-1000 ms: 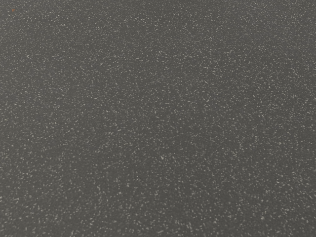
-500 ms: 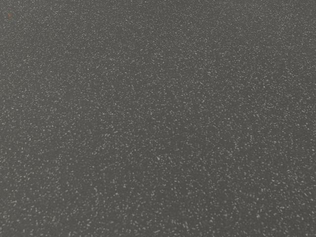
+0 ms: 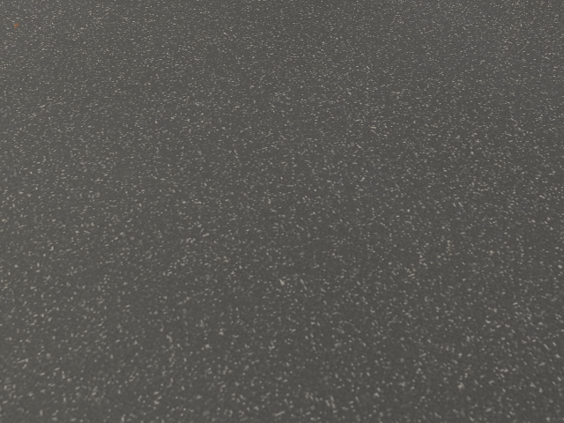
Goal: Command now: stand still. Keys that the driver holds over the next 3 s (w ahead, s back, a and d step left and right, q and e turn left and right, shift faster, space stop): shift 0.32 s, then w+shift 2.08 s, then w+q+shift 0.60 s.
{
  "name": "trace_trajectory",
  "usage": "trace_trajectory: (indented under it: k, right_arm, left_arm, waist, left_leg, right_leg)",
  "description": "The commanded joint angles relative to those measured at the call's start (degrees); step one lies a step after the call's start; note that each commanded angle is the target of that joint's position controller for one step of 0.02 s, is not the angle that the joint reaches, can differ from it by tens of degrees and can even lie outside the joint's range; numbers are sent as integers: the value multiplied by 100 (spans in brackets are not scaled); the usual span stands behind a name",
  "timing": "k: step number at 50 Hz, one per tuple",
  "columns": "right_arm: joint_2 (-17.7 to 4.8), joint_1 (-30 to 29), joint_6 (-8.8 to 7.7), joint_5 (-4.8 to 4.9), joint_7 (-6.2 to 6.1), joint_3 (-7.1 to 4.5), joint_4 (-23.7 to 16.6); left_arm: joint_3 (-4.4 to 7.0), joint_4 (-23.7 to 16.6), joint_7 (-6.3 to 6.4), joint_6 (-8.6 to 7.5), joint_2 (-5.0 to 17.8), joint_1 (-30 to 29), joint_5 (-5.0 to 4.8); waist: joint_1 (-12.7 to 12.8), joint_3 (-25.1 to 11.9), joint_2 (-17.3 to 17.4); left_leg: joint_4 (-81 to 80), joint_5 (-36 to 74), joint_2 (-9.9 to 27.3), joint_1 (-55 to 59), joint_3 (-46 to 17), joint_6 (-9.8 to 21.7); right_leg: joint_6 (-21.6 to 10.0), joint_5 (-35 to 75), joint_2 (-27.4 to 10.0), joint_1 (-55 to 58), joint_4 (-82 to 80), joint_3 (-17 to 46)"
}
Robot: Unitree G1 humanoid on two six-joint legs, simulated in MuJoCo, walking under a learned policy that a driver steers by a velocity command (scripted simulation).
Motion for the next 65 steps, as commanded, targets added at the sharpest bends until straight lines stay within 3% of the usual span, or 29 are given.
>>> trace_trajectory:
  k: [1, 16, 18, 19, 20, 21, 22, 24, 28, 30, 31, 32, 33, 34, 35, 38, 41, 45, 48, 51, 53, 54, 55, 56, 57, 58, 60, 62, 65]
  right_arm:
    - [-445, 350, -20, -1, -20, -60, -31]
    - [-334, 501, -25, -2, -38, -56, -8]
    - [-447, 564, 14, -28, -15, -120, -74]
    - [-567, 332, 41, -109, 42, -172, -249]
    - [-371, -45, 16, -168, 117, -138, -515]
    - [-160, -520, -52, -182, 176, -82, -820]
    - [-357, -853, -131, -196, 217, -141, -1005]
    - [-431, -651, -292, -191, 334, -214, -1081]
    - [-371, 62, -360, -33, 396, -307, -1102]
    - [-382, 1078, -365, -22, 304, -382, -763]
    - [-588, 1925, -452, -88, 238, -461, -533]
    - [-1133, 2487, -529, -227, 195, -532, -541]
    - [-1114, 1961, -471, -233, 174, -499, -611]
    - [-1059, 1140, -491, -193, 196, -481, -896]
    - [-978, 829, -565, -143, 251, -460, -1028]
    - [-713, 990, -716, -85, 228, -372, -961]
    - [-642, 1493, -770, -58, 242, -344, -838]
    - [-599, 1704, -832, -39, 246, -301, -859]
    - [-734, 1768, -867, -12, 202, -310, -811]
    - [-1038, 1744, -837, -56, 191, -355, -760]
    - [-1384, 1610, -695, -149, 106, -462, -734]
    - [-1350, 1389, -665, -148, 107, -477, -816]
    - [-378, 1760, -685, 24, 271, -286, -1057]
    - [-507, 1772, -818, 146, 346, -326, -1160]
    - [-829, 985, -819, 139, 291, -409, -1399]
    - [-859, 599, -835, 83, 293, -397, -1501]
    - [-553, 551, -713, -115, 374, -341, -1558]
    - [-333, 449, -546, -203, 488, -278, -1672]
    - [-456, -602, -447, -250, 552, -219, -2130]
  left_arm:
    - [70, -35, 19, -25, 441, 380, 1]
    - [80, 48, 35, -37, 333, 491, -1]
    - [198, 33, 11, 17, 612, 634, 3]
    - [280, 10, -24, 62, 811, 845, 26]
    - [347, 55, -40, 78, 928, 1157, 22]
    - [395, 51, -26, 57, 933, 1135, 3]
    - [413, 12, -44, -3, 846, 1142, 47]
    - [468, -215, -81, -171, 923, 682, 79]
    - [561, -508, -102, -333, 1059, -43, -45]
    - [571, -606, -132, -337, 947, -232, -18]
    - [505, -751, -171, -399, 715, -431, 67]
    - [344, -1158, -229, -503, 103, -726, 69]
    - [371, -1301, -337, -535, 246, -647, 103]
    - [397, -1424, -416, -543, 463, -946, 135]
    - [428, -1395, -496, -562, 610, -985, 157]
    - [447, -1302, -613, -412, 576, -789, 208]
    - [417, -1577, -602, -282, 535, -1502, 144]
    - [327, -2048, -629, -281, 440, -2588, 94]
    - [280, -2261, -619, -297, 449, -2918, 55]
    - [343, -2233, -472, -324, 689, -2376, 50]
    - [539, -1718, -321, -356, 1126, -402, 37]
    - [675, -1387, -240, -375, 1422, 751, 105]
    - [806, -1282, -207, -408, 1927, 1247, 311]
    - [800, -1215, -333, -410, 1837, 1089, 216]
    - [744, -1205, -372, -442, 1532, 351, 183]
    - [642, -1205, -392, -510, 1097, 78, 137]
    - [485, -1045, -364, -598, 647, -92, 145]
    - [415, -891, -323, -690, 555, 103, 54]
    - [405, -838, -320, -778, 772, 505, -15]
  waist:
    - [-4, 232, 16]
    - [-4, 274, 16]
    - [59, 100, -227]
    - [213, 426, -398]
    - [399, 752, -804]
    - [445, 1116, -1115]
    - [494, 1144, -820]
    - [152, 695, -408]
    - [-396, 505, -840]
    - [-813, 508, -163]
    - [-1167, 210, 718]
    - [-1205, -142, 2072]
    - [-744, 125, 1640]
    - [-404, 586, 803]
    - [-280, 434, 241]
    - [-66, 304, 368]
    - [-208, 635, 272]
    - [-361, 906, 332]
    - [-333, 922, 419]
    - [42, 253, 774]
    - [954, -800, 989]
    - [1486, -1310, 837]
    - [1012, -2029, -538]
    - [766, -2392, -1034]
    - [507, -1167, -637]
    - [411, -630, 25]
    - [-103, -132, 208]
    - [-308, 176, -49]
    - [-189, 733, -36]
  left_leg:
    - [-313, 688, 537, -81, -439, 176]
    - [-275, 737, 551, -82, -407, 158]
    - [161, -1692, 119, -352, -114, 325]
    - [554, -2720, 18, -1134, -112, 405]
    - [1211, -2606, -71, -1808, 211, 361]
    - [2023, -1457, 83, -2296, 650, 263]
    - [2590, -1242, 339, -2619, 535, 201]
    - [2751, -916, 552, -2567, 396, 163]
    - [1093, -940, 246, -266, 956, 284]
    - [406, -602, -82, 1344, 1383, 261]
    - [58, -1193, 504, 2367, 444, 341]
    - [-1124, -3448, 2161, 2610, -2463, 701]
    - [-1801, -4629, 2627, 1971, -4151, 1191]
    - [-1694, -4254, 2622, 1433, -3650, 1216]
    - [-1596, -3393, 2244, 1154, -2827, 1099]
    - [-1903, -2011, 1561, 842, -1476, 891]
    - [-2077, -966, 1306, 911, -821, 937]
    - [-2418, 419, 1191, 785, -223, 1021]
    - [-2590, 2050, 1367, 1233, 165, 998]
    - [-1255, 6145, 1487, 1896, 596, 843]
    - [1178, 7031, 1551, 1743, 699, 737]
    - [2932, 5693, 1313, 597, 737, 696]
    - [5265, 1107, 479, -1657, 580, 586]
    - [6259, -1242, -173, -2748, -259, 689]
    - [6368, -546, 299, -3313, -256, 803]
    - [6080, -91, 555, -3178, -135, 810]
    - [5543, 31, 855, -2622, -155, 739]
    - [5180, -25, 1046, -2613, -74, 563]
    - [4380, 598, 1200, -3405, 353, 359]
  right_leg:
    - [-139, 552, -592, -218, -450, 535]
    - [-150, 656, -586, -180, -440, 532]
    - [-371, -2079, -412, -169, -510, 666]
    - [-620, -3474, -648, -227, -747, 1186]
    - [-936, -4279, -1171, -94, -1210, 1977]
    - [-1209, -4120, -1822, -122, -1702, 2648]
    - [-1322, -3561, -2082, -174, -1962, 2920]
    - [-1197, -2553, -1950, 0, -1838, 2490]
    - [-895, -2114, -1243, -1350, -1523, 1113]
    - [-915, -2257, -919, -2420, -455, 750]
    - [-808, -1694, -486, -3158, 1283, 279]
    - [-606, -1624, 105, -4089, 3546, -190]
    - [-722, -1091, 8, -4774, 4457, 357]
    - [-690, -316, -498, -4995, 4802, 386]
    - [-580, 200, -682, -4642, 4641, 413]
    - [-247, 578, -784, -4040, 4285, 106]
    - [-146, 912, -739, -4412, 3873, -207]
    - [-107, 1415, -585, -3947, 2350, -589]
    - [-369, 1532, -442, -3319, 1480, -822]
    - [-751, 888, 162, -2077, 1217, -1131]
    - [-940, 306, 455, -105, 1063, -994]
    - [-1066, -41, -47, 1507, 933, -450]
    - [-1496, -2494, -1765, 3261, 616, 2150]
    - [-1691, -3520, -2324, 3381, -837, 4933]
    - [-1460, -3145, -2020, 2504, -1052, 4138]
    - [-1382, -2172, -1914, 1522, -1080, 3184]
    - [-1106, -1317, -1440, 131, -1295, 2067]
    - [-1056, -1215, -1236, -450, -1600, 1572]
    - [-1043, -301, -973, -637, -2035, 889]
